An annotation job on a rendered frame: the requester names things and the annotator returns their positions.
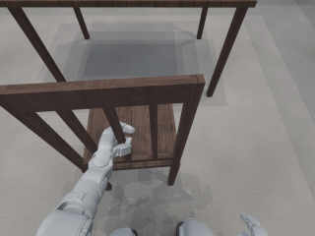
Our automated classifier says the robot right thigh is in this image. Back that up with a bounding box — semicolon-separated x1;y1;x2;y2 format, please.
179;220;215;236

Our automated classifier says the table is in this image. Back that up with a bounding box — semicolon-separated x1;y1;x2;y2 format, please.
0;0;258;97

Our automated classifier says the left robot forearm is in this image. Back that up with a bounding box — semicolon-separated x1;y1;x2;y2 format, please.
35;149;113;236

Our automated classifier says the robot left hand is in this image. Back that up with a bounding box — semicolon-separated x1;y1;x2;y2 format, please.
97;121;135;158

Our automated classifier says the chair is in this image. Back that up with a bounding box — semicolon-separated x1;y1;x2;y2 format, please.
0;74;206;191

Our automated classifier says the left robot upper arm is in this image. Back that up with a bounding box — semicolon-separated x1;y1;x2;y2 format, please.
38;209;94;236

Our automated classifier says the robot right hand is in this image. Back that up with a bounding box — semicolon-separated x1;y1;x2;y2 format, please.
238;212;269;236

